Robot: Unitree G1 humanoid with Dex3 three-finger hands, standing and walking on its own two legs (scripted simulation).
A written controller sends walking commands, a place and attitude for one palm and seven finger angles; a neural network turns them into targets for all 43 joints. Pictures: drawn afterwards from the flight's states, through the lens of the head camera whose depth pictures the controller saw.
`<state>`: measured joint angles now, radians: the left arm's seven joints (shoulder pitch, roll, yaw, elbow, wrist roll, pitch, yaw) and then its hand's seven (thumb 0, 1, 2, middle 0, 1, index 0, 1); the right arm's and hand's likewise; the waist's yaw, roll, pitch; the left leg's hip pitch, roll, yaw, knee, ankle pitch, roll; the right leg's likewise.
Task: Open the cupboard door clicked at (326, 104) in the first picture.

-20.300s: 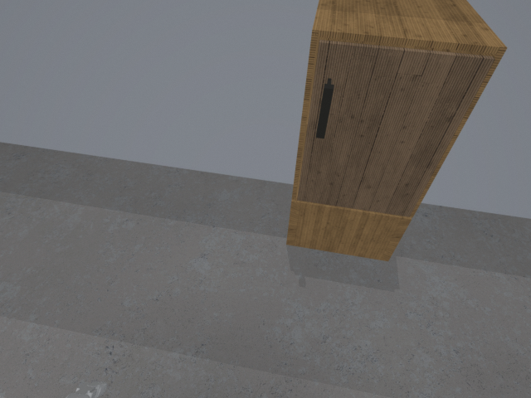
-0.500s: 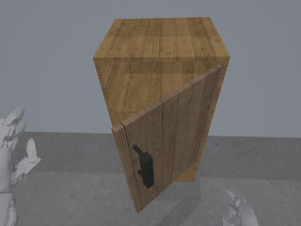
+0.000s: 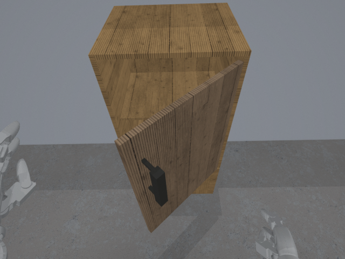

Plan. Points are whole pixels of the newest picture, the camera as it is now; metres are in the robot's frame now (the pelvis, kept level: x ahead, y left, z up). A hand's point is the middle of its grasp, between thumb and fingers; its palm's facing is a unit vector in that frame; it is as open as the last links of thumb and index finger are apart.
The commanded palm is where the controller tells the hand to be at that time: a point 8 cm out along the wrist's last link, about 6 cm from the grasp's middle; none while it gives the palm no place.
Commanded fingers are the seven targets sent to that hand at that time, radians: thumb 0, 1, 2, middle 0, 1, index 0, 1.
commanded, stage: step back with the hand held close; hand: left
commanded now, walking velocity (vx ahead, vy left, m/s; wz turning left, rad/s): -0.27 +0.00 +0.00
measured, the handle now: (154, 182) +0.30 +0.08 -0.02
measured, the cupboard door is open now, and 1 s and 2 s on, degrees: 44 44 44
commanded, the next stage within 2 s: stop stepping back and stand still in 0.90 s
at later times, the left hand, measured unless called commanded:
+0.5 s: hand out of the picture +0.11 +0.30 +0.15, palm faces +0.44 -0.75 -0.50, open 7.4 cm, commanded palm +0.05 +0.33 +0.17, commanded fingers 0.00 0.90 0.90 -0.20 -0.30 -0.20 -0.30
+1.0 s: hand out of the picture +0.05 +0.25 +0.15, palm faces +0.32 -0.82 -0.48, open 7.5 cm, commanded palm -0.01 +0.30 +0.17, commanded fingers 0.00 0.90 0.90 -0.20 -0.30 -0.20 -0.30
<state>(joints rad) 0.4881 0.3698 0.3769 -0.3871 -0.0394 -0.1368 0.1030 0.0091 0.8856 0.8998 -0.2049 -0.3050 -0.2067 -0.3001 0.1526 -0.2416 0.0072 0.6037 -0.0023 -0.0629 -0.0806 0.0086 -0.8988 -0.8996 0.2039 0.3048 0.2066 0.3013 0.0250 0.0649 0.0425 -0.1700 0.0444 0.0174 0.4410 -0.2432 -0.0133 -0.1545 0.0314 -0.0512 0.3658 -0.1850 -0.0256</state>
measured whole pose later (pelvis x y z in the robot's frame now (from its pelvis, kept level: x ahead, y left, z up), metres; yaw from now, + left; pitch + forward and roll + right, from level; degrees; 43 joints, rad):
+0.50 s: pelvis -0.08 +0.03 -0.02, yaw +1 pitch -2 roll -1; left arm 0.52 0.38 0.42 -0.50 0.01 -0.19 0.14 0.01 0.88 0.90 -0.21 -0.31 -0.21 -0.30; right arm 0.20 -0.22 0.01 0.54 0.00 -0.06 -0.09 0.01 -0.90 -0.90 0.20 0.30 0.21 0.30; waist 0.02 0.01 0.07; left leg -0.39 0.00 0.03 0.64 -0.28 0.05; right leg -0.37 -0.01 -0.02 0.55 -0.16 0.01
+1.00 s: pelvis -0.17 +0.01 -0.02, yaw -4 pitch +4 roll -1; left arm 0.52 0.43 0.39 -0.57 -0.04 -0.21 0.14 0.01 0.88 0.90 -0.20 -0.31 -0.21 -0.30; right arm 0.11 -0.18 0.03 0.66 -0.01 -0.12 -0.06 0.01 -0.90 -0.90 0.21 0.31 0.21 0.30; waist 0.04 -0.01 0.04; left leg -0.58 0.04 0.02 0.63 -0.22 -0.01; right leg -0.11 0.05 0.01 0.46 -0.43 -0.03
